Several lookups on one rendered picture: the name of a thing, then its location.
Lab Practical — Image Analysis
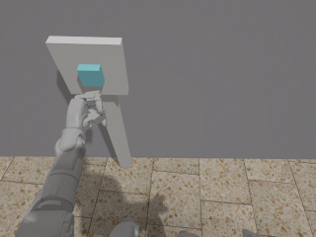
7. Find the left robot upper arm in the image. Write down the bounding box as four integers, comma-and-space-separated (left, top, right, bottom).
18, 210, 75, 237

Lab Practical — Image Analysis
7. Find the left robot thigh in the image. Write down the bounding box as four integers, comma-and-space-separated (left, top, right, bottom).
109, 221, 140, 237

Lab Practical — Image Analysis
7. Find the button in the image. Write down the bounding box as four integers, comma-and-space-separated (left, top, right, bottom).
77, 64, 105, 87

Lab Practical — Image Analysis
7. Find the panel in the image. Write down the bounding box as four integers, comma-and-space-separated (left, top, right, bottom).
45, 36, 131, 169

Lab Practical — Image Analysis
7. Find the robot left hand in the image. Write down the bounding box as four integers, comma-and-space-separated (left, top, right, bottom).
65, 90, 108, 134

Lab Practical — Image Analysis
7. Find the robot left forearm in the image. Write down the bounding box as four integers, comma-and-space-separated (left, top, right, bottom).
15, 127, 87, 237

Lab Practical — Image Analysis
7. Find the robot left shin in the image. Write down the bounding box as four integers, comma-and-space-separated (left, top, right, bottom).
122, 217, 133, 222

